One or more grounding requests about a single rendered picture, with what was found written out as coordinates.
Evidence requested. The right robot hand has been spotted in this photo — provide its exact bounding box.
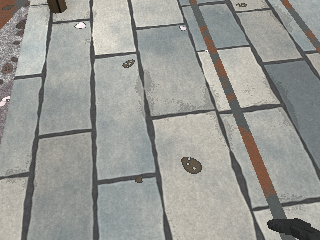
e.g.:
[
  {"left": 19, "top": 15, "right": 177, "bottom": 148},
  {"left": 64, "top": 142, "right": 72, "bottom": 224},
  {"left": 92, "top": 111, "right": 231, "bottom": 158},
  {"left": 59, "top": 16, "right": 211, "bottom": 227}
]
[{"left": 267, "top": 218, "right": 320, "bottom": 240}]

